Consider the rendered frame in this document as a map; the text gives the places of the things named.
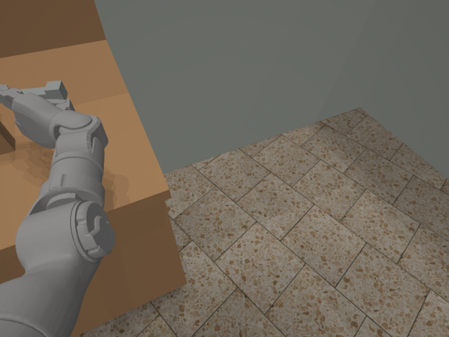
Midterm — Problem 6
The left robot upper arm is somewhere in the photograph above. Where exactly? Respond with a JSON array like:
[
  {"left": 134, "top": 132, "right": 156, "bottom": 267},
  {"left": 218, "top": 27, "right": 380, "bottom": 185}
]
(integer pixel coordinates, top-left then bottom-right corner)
[{"left": 0, "top": 200, "right": 115, "bottom": 337}]

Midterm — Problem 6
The tap lever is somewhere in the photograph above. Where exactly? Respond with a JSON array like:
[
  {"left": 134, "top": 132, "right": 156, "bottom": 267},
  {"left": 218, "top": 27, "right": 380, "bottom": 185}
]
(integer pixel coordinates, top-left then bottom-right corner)
[{"left": 0, "top": 81, "right": 68, "bottom": 103}]

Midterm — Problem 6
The robot left hand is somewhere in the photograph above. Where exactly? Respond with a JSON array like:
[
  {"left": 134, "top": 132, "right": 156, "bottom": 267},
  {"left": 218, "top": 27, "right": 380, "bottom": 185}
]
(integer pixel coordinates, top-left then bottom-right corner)
[{"left": 0, "top": 84, "right": 75, "bottom": 149}]

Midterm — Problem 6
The counter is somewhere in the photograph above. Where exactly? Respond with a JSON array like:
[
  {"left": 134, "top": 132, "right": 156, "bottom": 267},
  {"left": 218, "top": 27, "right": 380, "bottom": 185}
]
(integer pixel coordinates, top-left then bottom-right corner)
[{"left": 0, "top": 0, "right": 187, "bottom": 337}]

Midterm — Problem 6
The robot left forearm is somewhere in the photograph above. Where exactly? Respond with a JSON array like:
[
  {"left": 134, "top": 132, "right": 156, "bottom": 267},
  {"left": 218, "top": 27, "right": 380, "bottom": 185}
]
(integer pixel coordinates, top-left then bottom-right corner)
[{"left": 15, "top": 110, "right": 108, "bottom": 266}]

